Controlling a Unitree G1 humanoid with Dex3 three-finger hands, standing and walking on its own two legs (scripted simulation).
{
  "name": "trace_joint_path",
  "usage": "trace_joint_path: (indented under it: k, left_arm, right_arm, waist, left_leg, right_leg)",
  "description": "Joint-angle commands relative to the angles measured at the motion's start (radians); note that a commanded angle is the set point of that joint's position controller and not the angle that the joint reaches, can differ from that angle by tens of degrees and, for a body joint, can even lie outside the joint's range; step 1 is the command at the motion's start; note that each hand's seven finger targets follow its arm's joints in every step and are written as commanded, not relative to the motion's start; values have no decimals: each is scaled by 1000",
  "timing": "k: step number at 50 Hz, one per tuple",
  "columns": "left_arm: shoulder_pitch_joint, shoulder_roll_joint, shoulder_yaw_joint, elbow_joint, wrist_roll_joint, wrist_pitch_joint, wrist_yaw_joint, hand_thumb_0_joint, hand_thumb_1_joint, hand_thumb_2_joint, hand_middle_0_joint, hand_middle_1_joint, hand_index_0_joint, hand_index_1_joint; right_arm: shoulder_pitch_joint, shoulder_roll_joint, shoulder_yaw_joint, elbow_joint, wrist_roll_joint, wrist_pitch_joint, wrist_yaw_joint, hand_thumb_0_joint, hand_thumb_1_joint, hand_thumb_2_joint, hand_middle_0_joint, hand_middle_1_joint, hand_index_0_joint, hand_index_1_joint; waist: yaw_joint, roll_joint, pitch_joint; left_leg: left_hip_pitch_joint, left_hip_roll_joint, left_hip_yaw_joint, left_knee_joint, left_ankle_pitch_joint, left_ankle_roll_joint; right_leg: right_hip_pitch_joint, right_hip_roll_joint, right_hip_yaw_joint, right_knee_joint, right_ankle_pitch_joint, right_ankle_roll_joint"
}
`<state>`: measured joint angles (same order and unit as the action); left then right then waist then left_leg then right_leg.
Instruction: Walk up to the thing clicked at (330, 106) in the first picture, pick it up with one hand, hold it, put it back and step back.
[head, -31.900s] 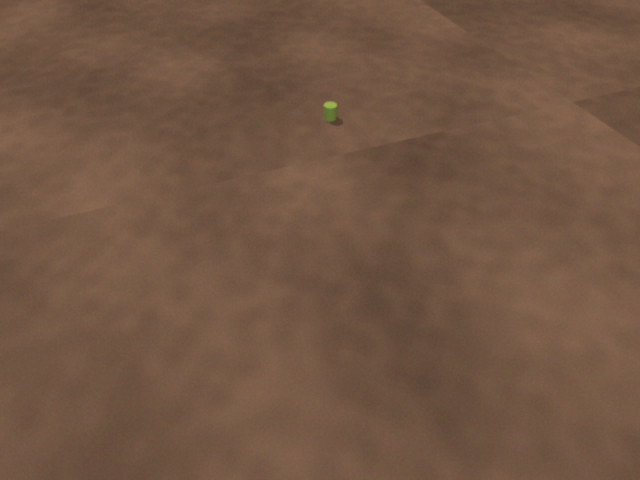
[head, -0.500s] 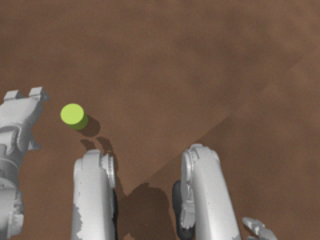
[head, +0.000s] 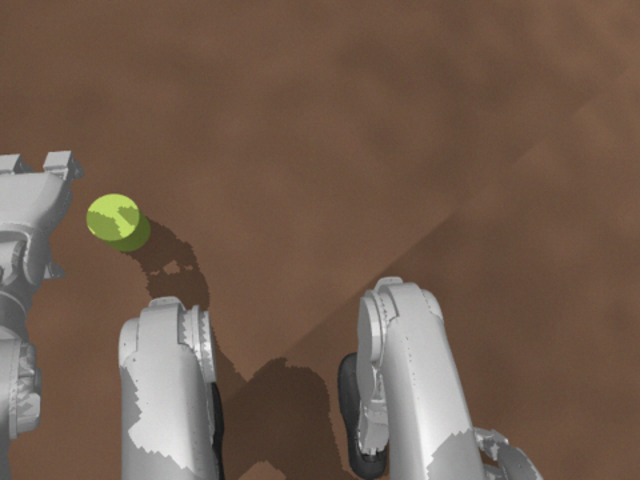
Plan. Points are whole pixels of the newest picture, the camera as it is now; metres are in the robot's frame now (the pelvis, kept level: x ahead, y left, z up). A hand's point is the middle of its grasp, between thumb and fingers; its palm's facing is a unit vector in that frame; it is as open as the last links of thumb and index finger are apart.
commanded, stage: rise first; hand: left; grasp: from above
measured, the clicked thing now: (120, 224) +0.47 +0.27 -0.30
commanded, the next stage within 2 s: approach in 0.56 s
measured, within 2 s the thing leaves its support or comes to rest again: neither
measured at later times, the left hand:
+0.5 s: hand (63, 225) +0.43 +0.31 -0.18, palm faces -0.44 -0.08 -0.90, open 14.0 cm
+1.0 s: hand (112, 200) +0.47 +0.25 -0.19, palm faces -0.39 -0.05 -0.92, open 14.0 cm
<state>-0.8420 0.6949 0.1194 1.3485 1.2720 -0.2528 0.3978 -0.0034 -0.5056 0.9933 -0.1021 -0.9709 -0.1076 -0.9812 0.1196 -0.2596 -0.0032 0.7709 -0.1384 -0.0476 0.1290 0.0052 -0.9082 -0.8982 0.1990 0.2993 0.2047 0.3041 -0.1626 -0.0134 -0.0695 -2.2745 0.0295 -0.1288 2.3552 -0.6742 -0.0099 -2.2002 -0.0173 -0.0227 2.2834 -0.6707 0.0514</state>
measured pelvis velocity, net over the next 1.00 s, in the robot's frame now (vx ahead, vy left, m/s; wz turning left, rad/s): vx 0.00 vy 0.00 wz -0.02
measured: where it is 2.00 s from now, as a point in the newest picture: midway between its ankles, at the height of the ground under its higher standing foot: (286, 449)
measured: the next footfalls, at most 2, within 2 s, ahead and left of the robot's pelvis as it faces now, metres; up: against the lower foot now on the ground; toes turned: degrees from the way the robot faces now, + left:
none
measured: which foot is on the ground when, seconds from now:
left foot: down 0.00-1.00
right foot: down 0.00-1.00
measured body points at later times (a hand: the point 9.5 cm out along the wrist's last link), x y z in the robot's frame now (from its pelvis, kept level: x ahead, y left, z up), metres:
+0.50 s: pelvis +0.00 +0.00 -0.01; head +0.24 +0.06 +0.37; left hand +0.45 +0.31 -0.13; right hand +0.07 -0.28 -0.12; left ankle +0.08 +0.13 -0.31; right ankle +0.10 -0.14 -0.31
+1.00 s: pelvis +0.00 +0.00 -0.02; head +0.24 +0.06 +0.35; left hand +0.49 +0.25 -0.14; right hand +0.06 -0.28 -0.12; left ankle +0.08 +0.13 -0.31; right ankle +0.10 -0.14 -0.31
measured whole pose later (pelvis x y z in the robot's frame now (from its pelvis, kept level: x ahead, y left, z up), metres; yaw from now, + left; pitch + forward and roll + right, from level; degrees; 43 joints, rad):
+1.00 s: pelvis +0.00 +0.00 -0.02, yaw -1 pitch +33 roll -7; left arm -0.99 0.68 0.07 1.49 1.30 -0.20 0.49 0.00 -0.53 1.00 -0.08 -1.04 -0.09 -1.05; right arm 0.13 -0.28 0.05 0.77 -0.17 -0.08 0.15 0.00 -0.91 -0.89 0.20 0.30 0.20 0.30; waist -0.25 -0.02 -0.04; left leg -2.34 0.03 -0.16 2.43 -0.68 -0.02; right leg -2.26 -0.01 -0.04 2.35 -0.67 0.05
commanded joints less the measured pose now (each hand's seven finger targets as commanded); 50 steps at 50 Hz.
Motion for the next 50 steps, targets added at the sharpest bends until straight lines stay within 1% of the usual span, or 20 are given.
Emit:
trace_joint_path:
  k: [1, 2, 3, 5, 6, 12, 16, 19, 23, 26, 29, 32, 33, 34, 35, 37, 42, 44, 46, 50]
  left_arm:
    - [-273, 267, 48, -128, -22, 12, 39, 0, -543, 1004, -74, -999, -73, -998]
    - [-278, 274, 44, -136, -22, 12, 40, 0, -545, 1002, -69, -1014, -71, -1010]
    - [-273, 273, 48, -128, -23, 13, 40, 0, -545, 1005, -74, -1006, -74, -1005]
    - [-261, 257, 41, -133, -23, 11, 36, 0, -544, 1002, -79, -1001, -78, -1001]
    - [-270, 281, 51, -141, -22, 10, 35, 0, -533, 990, -72, -1017, -78, -1009]
    - [-265, 264, 45, -95, -21, 7, 42, 0, -548, 1002, -65, -1024, -69, -1019]
    - [-278, 287, 56, -92, -24, 1, 49, 0, -548, 1004, -73, -1018, -74, -1016]
    - [-296, 285, 43, -92, -17, -5, 50, 0, -538, 996, -73, -1021, -78, -1016]
    - [-288, 298, 54, -97, -17, -10, 61, 0, -540, 994, -71, -1029, -77, -1022]
    - [-306, 281, 42, -75, -15, -9, 69, 0, -540, 997, -67, -1030, -72, -1024]
    - [-299, 302, 58, -70, -14, -6, 74, 0, -538, 998, -75, -1020, -78, -1016]
    - [-301, 279, 36, -53, -10, -1, 76, 0, -534, 990, -79, -1019, -82, -1015]
    - [-314, 287, 39, -60, -10, -3, 76, 0, -611, 1070, -79, -971, -41, -1011]
    - [-314, 291, 44, -59, -11, -1, 77, 0, -557, 1011, -62, -1024, -58, -1026]
    - [-300, 280, 45, -43, -13, 2, 80, 0, -540, 992, -62, -1035, -66, -1029]
    - [-340, 217, -10, -45, -17, 0, 75, 0, -550, 999, -61, -1039, -63, -1037]
    - [-453, 208, -30, -78, -16, 6, 99, 0, -536, 989, -63, -1055, -71, -1045]
    - [-495, 157, -65, -48, -10, 21, 112, 0, -542, 993, -64, -1055, -71, -1047]
    - [-521, 212, -37, -9, 5, 45, 132, 0, -545, 1000, -66, -1046, -70, -1041]
    - [-465, 270, 21, 41, 20, 110, 153, 0, -559, 1009, -66, -1033, -64, -1033]
  right_arm:
    - [205, -236, -79, -13, 2, -7, -14, 0, -905, -903, 200, 300, 200, 300]
    - [197, -234, -80, -11, 4, -6, -14, 0, -906, -904, 200, 300, 200, 300]
    - [203, -236, -81, -13, 2, -6, -13, 0, -907, -903, 200, 300, 200, 300]
    - [209, -233, -78, -9, 2, -4, -12, 0, -907, -904, 199, 300, 200, 300]
    - [202, -235, -81, -11, 4, -2, -12, 0, -906, -903, 200, 300, 200, 300]
    - [209, -239, -70, -12, -2, -1, -6, 0, -904, -902, 200, 300, 200, 300]
    - [211, -247, -65, -15, -4, -4, -2, 0, -907, -904, 199, 300, 200, 300]
    - [208, -252, -64, -15, -6, -6, -2, 0, -906, -903, 200, 300, 200, 300]
    - [201, -250, -58, -15, -10, -5, -3, 0, -906, -903, 199, 300, 200, 300]
    - [203, -254, -52, -11, -16, -7, -1, 0, -904, -903, 200, 300, 200, 300]
    - [210, -258, -52, -7, -14, -10, -2, 0, -905, -903, 200, 300, 200, 300]
    - [208, -255, -50, -7, -16, -13, 0, 0, -906, -903, 200, 300, 200, 300]
    - [202, -258, -47, -9, -17, -12, 0, 0, -907, -904, 200, 300, 199, 300]
    - [202, -260, -48, -7, -16, -11, -1, 0, -899, -896, 200, 300, 200, 300]
    - [205, -260, -49, -10, -16, -12, 1, 0, -902, -897, 200, 300, 200, 300]
    - [207, -255, -47, -1, -21, -18, 3, 0, -903, -898, 200, 300, 200, 300]
    - [234, -263, -44, 6, -24, -29, 3, 0, -903, -898, 200, 300, 200, 300]
    - [232, -259, -37, 11, -29, -34, 3, 0, -905, -898, 200, 300, 200, 300]
    - [239, -274, -32, 7, -29, -36, -1, 0, -904, -898, 200, 300, 200, 300]
    - [231, -273, -19, -10, -31, -33, 5, 0, -904, -899, 200, 300, 200, 300]
  waist:
    - [-12, 234, -669]
    - [1, 237, -676]
    - [-12, 226, -663]
    - [-9, 234, -675]
    - [-2, 245, -694]
    - [-20, 250, -642]
    - [-20, 239, -627]
    - [-34, 248, -641]
    - [-23, 251, -661]
    - [-45, 246, -623]
    - [-34, 261, -644]
    - [-47, 266, -626]
    - [-47, 265, -632]
    - [-41, 267, -645]
    - [-46, 272, -629]
    - [-75, 250, -617]
    - [-111, 283, -653]
    - [-132, 293, -629]
    - [-132, 307, -633]
    - [-91, 349, -679]
  left_leg:
    - [539, -28, 98, -252, 150, 37]
    - [531, -27, 104, -248, 150, 37]
    - [518, -27, 104, -240, 151, 40]
    - [534, -28, 103, -236, 175, 37]
    - [547, -26, 100, -234, 181, 35]
    - [517, -27, 98, -228, 173, 36]
    - [481, -29, 104, -216, 143, 39]
    - [496, -26, 98, -206, 140, 38]
    - [488, -31, 101, -203, 139, 36]
    - [461, -31, 98, -196, 123, 38]
    - [484, -31, 97, -192, 144, 36]
    - [488, -31, 93, -193, 143, 34]
    - [477, -31, 91, -195, 137, 34]
    - [487, -31, 92, -193, 143, 34]
    - [484, -32, 92, -195, 144, 33]
    - [475, -29, 86, -188, 126, 33]
    - [498, -26, 86, -170, 150, 32]
    - [494, -24, 87, -171, 138, 30]
    - [498, -23, 85, -175, 134, 29]
    - [517, -26, 95, -191, 172, 28]
  right_leg:
    - [288, 32, -111, -229, 173, -80]
    - [290, 36, -108, -232, 176, -83]
    - [292, 34, -108, -230, 179, -81]
    - [300, 34, -108, -223, 199, -80]
    - [293, 37, -109, -215, 200, -82]
    - [275, 36, -116, -204, 196, -81]
    - [280, 35, -114, -208, 174, -81]
    - [266, 37, -118, -198, 173, -81]
    - [271, 40, -119, -194, 169, -81]
    - [255, 39, -122, -191, 160, -79]
    - [257, 38, -122, -181, 175, -80]
    - [239, 39, -128, -174, 173, -81]
    - [238, 41, -129, -176, 170, -82]
    - [243, 41, -128, -176, 176, -82]
    - [237, 38, -130, -170, 174, -80]
    - [221, 43, -135, -178, 167, -82]
    - [233, 42, -135, -177, 195, -78]
    - [211, 44, -137, -181, 191, -80]
    - [201, 43, -142, -176, 187, -81]
    - [241, 40, -139, -160, 221, -85]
